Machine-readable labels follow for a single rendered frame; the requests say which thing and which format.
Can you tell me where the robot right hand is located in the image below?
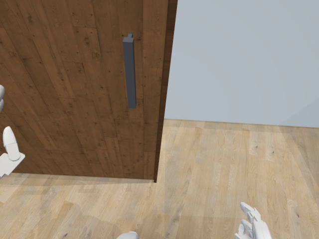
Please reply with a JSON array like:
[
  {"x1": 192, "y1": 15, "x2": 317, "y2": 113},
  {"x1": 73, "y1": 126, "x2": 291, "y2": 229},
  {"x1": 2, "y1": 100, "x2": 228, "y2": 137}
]
[{"x1": 235, "y1": 202, "x2": 273, "y2": 239}]

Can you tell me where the robot left hand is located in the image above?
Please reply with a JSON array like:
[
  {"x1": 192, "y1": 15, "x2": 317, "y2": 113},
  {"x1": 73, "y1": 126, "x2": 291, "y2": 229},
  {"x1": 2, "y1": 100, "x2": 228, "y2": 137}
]
[{"x1": 0, "y1": 85, "x2": 25, "y2": 179}]

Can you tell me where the handle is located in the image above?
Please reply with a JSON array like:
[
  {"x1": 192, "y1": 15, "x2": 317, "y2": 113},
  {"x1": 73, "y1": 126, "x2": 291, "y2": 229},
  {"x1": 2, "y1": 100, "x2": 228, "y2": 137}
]
[{"x1": 123, "y1": 32, "x2": 137, "y2": 109}]

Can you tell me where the wardrobe door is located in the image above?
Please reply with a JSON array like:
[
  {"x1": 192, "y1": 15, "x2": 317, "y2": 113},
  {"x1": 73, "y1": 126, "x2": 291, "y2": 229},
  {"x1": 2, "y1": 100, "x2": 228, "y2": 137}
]
[{"x1": 0, "y1": 0, "x2": 168, "y2": 179}]

